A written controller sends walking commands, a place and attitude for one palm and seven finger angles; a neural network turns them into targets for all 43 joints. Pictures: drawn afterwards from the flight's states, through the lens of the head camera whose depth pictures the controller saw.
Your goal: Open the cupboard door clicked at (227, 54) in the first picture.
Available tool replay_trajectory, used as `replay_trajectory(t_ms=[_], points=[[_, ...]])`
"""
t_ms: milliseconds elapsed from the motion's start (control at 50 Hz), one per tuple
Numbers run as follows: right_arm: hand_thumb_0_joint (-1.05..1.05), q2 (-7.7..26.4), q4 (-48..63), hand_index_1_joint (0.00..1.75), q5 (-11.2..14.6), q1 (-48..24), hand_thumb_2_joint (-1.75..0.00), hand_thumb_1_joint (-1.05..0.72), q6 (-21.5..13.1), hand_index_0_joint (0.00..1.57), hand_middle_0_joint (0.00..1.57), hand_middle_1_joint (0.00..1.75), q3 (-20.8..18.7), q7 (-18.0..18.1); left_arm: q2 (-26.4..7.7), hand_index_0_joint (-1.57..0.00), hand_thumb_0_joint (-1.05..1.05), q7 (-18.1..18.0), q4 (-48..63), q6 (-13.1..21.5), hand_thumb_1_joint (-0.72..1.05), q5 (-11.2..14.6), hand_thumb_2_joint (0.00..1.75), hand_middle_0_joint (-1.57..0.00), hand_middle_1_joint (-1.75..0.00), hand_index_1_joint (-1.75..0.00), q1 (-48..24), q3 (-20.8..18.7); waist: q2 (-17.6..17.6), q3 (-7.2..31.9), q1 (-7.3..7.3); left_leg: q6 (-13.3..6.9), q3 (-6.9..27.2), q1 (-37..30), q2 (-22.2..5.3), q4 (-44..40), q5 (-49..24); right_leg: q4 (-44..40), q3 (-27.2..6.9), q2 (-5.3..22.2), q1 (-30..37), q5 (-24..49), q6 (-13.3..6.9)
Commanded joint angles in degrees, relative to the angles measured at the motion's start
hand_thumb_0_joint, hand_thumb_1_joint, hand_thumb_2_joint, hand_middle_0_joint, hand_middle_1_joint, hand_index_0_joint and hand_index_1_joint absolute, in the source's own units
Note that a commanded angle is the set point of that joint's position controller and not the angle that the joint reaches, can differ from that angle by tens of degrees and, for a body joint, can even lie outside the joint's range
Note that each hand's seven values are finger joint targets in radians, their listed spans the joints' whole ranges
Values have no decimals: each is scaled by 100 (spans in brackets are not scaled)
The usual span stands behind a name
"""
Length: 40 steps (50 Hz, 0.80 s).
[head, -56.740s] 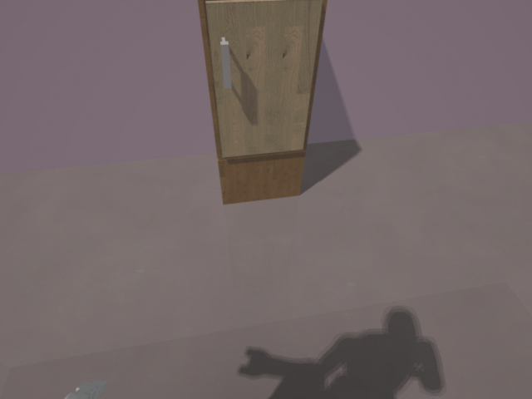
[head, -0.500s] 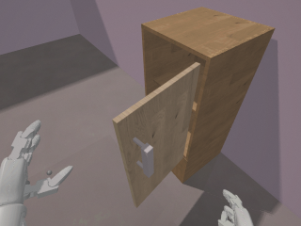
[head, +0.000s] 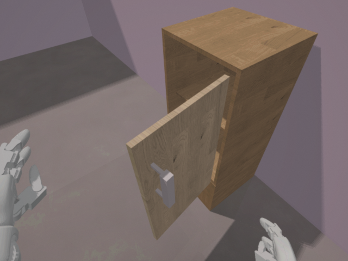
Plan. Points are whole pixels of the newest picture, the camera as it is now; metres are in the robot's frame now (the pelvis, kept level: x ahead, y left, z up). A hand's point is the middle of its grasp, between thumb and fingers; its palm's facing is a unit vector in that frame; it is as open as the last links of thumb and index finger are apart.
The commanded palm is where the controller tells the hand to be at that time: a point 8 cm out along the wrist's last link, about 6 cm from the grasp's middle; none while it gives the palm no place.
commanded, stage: draw the hand back to the body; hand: left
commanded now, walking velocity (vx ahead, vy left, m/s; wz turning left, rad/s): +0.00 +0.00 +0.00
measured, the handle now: (162, 185) +0.31 +0.08 -0.02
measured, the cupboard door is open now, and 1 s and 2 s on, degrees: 100 100 100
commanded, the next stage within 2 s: step back with the hand held close in 0.10 s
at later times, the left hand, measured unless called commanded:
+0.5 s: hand (39, 195) +0.17 +0.26 +0.14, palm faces +0.34 -0.79 -0.51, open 7.4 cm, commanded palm +0.11 +0.31 +0.17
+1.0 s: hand out of the picture +0.08 +0.28 +0.16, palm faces +0.46 -0.75 -0.47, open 7.4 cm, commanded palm +0.01 +0.32 +0.17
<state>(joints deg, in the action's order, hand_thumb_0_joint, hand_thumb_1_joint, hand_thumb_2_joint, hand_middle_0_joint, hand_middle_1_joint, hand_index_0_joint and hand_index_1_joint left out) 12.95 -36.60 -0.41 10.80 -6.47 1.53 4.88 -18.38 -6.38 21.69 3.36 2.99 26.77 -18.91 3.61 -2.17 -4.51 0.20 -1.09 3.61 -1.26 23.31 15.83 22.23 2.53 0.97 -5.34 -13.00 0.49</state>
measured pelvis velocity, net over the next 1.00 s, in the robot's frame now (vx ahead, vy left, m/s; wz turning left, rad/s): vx -0.12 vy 0.01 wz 0.02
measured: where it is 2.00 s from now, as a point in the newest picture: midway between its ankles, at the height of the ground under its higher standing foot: outside the picture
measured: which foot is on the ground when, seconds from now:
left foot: down 0.00-1.00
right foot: down 0.00-1.00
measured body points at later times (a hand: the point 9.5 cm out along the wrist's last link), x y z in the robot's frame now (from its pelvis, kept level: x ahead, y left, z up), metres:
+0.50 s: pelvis -0.03 +0.01 +0.00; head -0.01 -0.01 +0.45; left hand +0.15 +0.30 +0.17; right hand +0.16 -0.24 -0.08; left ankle -0.03 +0.12 -0.74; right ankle -0.01 -0.12 -0.74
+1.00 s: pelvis -0.12 +0.01 -0.02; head -0.10 +0.02 +0.43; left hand +0.05 +0.32 +0.18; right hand +0.06 -0.22 -0.09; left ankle -0.03 +0.12 -0.74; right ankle -0.01 -0.12 -0.74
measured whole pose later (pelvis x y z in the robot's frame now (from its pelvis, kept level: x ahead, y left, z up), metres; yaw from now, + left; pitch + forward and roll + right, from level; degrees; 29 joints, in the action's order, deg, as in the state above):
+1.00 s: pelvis -0.12 +0.01 -0.02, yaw +1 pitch -1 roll -1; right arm 12.8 -32.5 0.2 12.4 -4.1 0.6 5.1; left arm -22.4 -9.4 29.7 12.3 0.3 29.8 -24.3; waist 0.3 -3.1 -0.4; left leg -1.9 -0.4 23.4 -0.4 35.4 13.7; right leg 29.9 1.2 0.9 -22.6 -9.0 1.0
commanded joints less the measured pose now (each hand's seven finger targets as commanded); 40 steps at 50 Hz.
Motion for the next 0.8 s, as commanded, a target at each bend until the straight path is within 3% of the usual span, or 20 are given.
replay_trajectory(t_ms=[0,80,180,200,220,240,260,320,340,400,500,580,660,720,780], points=[[0,530,917,30,-23,-700,-90,-90,-335,20,20,30,-215,96,-1239,-20,0,-156,1419,449,90,-18,90,-20,-30,-30,-498,-845,99,714,14,-107,-67,108,44,-264,-1838,-217,3,-51,429,1469,-117],[0,537,862,30,-16,-703,-90,-90,-324,20,20,30,-230,102,-1161,-20,0,-144,1150,430,90,-10,90,-20,-30,-30,-460,-809,-79,476,32,-120,-82,150,35,-293,-1730,-302,-2,-67,335,1387,-104],[0,554,846,30,-8,-718,-90,-90,-315,20,20,30,-254,70,-1066,-20,0,-108,1131,449,90,-14,90,-20,-30,-30,-538,-692,68,429,49,-114,-91,105,30,-355,-1600,-364,-12,-73,277,1210,-97],[0,561,883,30,-16,-776,-90,-90,-354,20,20,30,-239,69,-1183,-20,0,-122,1576,512,90,-26,90,-20,-30,-30,-1041,-675,59,596,62,-128,-57,51,62,-360,-1586,-356,-14,-73,348,1217,-95],[0,669,1075,30,57,-696,-90,-90,-210,20,20,30,-235,77,-1788,-20,0,-164,1589,720,90,-52,90,-20,-30,-30,-1281,-1341,-168,117,333,-207,-40,493,-48,-89,-1181,-615,-462,185,-336,1530,-93],[0,593,1007,30,41,-660,-90,-90,-110,20,20,30,-227,85,-1735,-20,0,-141,1366,783,90,-87,90,-20,-30,-30,-1154,-1317,-314,177,331,-195,62,620,-14,-26,-1001,-605,-447,322,-277,1597,-126],[0,610,988,30,12,-723,-90,-90,-39,20,20,30,-268,83,-1434,-20,0,-103,947,732,90,-56,90,-20,-30,-30,-443,-1118,-559,230,344,-195,54,512,-18,42,-1141,-608,-453,351,-353,1771,-136],[0,677,1114,30,3,-729,-90,-90,140,20,20,30,-329,50,-1231,-20,0,-70,1111,747,90,-42,90,-20,-30,-30,111,-941,-339,708,377,-162,-6,506,-63,105,-1576,-362,-362,394,-224,2115,-109],[0,686,1141,30,7,-762,-90,-90,179,20,20,30,-348,56,-1236,-20,0,-79,1162,758,90,-31,90,-20,-30,-30,263,-968,-104,869,367,-153,6,527,-81,82,-1789,-260,-324,385,-124,2243,-103],[0,688,1274,30,38,-749,-90,-90,295,20,20,30,-393,72,-1400,-20,0,-130,1503,783,90,-8,90,-20,-30,-30,486,-1109,-48,1282,366,-131,10,546,-166,84,-2175,-10,-274,322,17,2411,-65],[0,665,1413,30,77,-729,-90,-90,393,20,20,30,-436,129,-1640,-20,0,-229,1786,826,90,13,90,-20,-30,-30,572,-1364,-221,1290,348,-120,121,848,-216,18,-2114,220,-239,241,-17,2274,-22],[0,719,1438,30,85,-684,-90,-90,366,20,20,30,-441,152,-1584,-20,0,-283,1852,886,90,-14,90,-20,-30,-30,487,-1305,93,1034,357,-181,239,1347,-299,-188,-1532,368,-217,142,-82,1612,16],[0,757,1429,30,94,-650,-90,-90,283,20,20,30,-438,145,-1438,-20,0,-309,1767,957,90,-75,90,-20,-30,-30,412,-1183,221,740,385,-322,363,2189,-417,-457,-188,576,-300,103,80,988,30],[0,808,1428,30,112,-581,-90,-90,209,20,20,30,-449,125,-1387,-20,0,-336,1682,1027,90,-149,90,-20,-30,-30,279,-1161,88,496,422,-429,438,2872,-453,-555,1097,632,-410,109,145,489,37],[0,824,1421,30,100,-523,-90,-90,130,20,20,30,-458,114,-1434,-20,0,-360,1743,1111,90,-222,90,-20,-30,-30,168,-1220,-80,430,436,-484,509,3174,-417,-403,1689,506,-568,162,31,-157,15]])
